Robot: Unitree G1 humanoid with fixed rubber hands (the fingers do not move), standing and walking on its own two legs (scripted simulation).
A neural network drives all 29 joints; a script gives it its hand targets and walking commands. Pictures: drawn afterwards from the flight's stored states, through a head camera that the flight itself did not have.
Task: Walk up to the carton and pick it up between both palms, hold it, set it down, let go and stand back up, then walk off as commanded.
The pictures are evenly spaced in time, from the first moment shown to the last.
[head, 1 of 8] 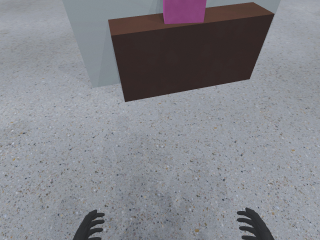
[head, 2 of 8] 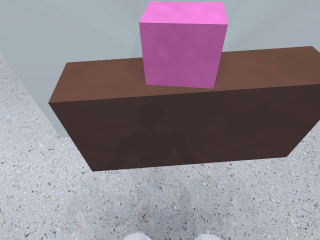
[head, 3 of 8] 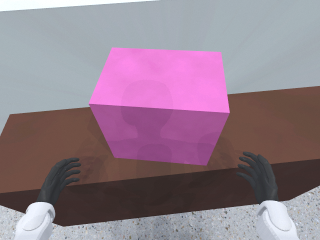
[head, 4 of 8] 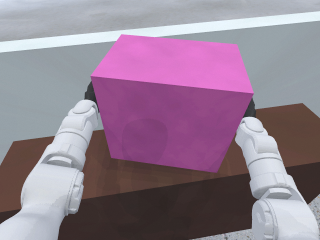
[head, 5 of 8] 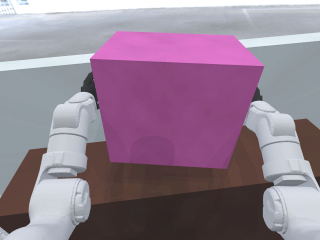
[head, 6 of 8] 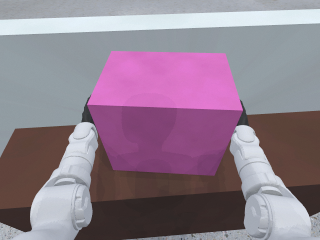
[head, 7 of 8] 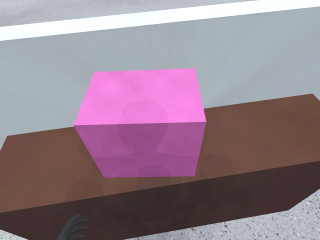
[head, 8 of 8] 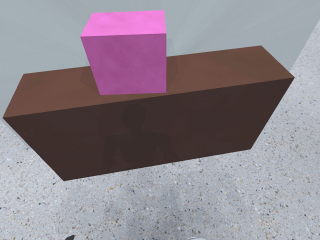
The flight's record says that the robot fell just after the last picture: no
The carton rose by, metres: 0.23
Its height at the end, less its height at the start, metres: +0.00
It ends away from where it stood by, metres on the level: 0.02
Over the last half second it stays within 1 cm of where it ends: yes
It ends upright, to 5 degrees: yes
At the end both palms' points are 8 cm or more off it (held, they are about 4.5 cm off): yes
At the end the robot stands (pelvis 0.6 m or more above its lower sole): yes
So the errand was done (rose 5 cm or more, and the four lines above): yes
